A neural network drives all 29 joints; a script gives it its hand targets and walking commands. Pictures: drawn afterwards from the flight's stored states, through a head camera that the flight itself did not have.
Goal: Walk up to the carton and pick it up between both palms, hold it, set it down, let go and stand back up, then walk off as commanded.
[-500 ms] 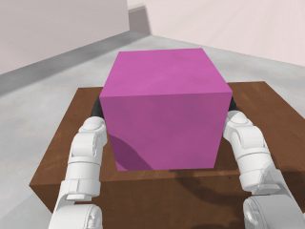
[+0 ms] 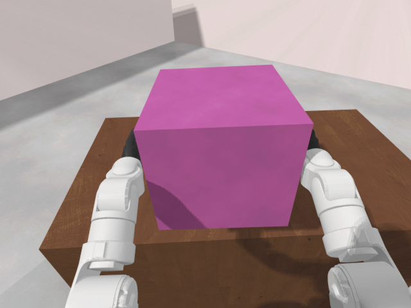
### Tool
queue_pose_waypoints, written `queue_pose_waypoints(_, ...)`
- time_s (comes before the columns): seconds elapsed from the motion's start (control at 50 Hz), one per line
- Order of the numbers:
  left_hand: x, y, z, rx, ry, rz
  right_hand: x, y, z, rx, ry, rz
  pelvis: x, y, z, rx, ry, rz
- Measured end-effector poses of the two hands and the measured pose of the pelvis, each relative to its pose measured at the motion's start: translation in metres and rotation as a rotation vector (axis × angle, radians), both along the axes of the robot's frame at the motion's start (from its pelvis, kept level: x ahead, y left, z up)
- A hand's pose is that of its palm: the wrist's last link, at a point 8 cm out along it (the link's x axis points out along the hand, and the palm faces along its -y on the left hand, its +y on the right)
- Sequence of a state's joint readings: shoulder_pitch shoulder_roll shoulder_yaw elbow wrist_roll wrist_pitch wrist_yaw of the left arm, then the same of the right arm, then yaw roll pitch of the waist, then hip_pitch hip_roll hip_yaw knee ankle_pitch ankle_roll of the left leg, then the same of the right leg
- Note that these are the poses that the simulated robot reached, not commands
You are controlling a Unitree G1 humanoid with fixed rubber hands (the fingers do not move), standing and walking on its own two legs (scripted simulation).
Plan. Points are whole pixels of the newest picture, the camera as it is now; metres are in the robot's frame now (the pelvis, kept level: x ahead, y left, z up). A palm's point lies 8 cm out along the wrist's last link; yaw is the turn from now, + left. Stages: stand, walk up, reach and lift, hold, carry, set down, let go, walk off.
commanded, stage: hold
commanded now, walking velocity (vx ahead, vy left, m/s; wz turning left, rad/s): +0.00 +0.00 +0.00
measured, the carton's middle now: (219, 141) +0.42 +0.02 +0.17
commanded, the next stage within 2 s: none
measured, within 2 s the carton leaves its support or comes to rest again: neither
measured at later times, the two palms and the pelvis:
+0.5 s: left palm (132, 161) +0.36 +0.18 +0.17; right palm (308, 153) +0.38 -0.16 +0.18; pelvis +0.00 +0.00 +0.00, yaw +0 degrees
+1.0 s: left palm (132, 161) +0.36 +0.18 +0.16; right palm (308, 153) +0.38 -0.16 +0.18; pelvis +0.00 +0.00 +0.00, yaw +0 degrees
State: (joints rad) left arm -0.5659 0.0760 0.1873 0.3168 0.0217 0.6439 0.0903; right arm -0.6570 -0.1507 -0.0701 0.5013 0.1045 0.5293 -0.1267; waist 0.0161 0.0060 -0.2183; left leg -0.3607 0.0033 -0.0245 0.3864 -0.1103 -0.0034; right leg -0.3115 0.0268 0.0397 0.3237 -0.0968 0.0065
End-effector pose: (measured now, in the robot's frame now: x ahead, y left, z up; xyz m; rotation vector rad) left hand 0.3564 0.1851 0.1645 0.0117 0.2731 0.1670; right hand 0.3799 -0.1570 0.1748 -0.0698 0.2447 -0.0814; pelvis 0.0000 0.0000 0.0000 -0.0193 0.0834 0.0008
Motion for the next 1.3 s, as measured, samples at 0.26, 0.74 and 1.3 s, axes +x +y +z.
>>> queue_pose_waypoints(0.26, -0.0004, -0.0001, 0.0003, 0.000, -0.001, 0.000, -0.0004, -0.0001, 0.0004, 0.000, -0.002, 0.000, -0.0002, 0.0000, 0.0000, 0.000, -0.001, 0.000)
queue_pose_waypoints(0.74, -0.0007, 0.0000, 0.0004, -0.001, -0.001, 0.000, -0.0006, 0.0000, 0.0010, 0.000, -0.003, 0.000, -0.0001, 0.0000, 0.0000, 0.000, -0.003, 0.000)
queue_pose_waypoints(1.3, -0.0012, 0.0000, 0.0003, -0.001, -0.001, 0.000, -0.0009, 0.0001, 0.0013, 0.000, -0.004, 0.000, -0.0004, 0.0001, 0.0000, 0.000, -0.003, 0.000)
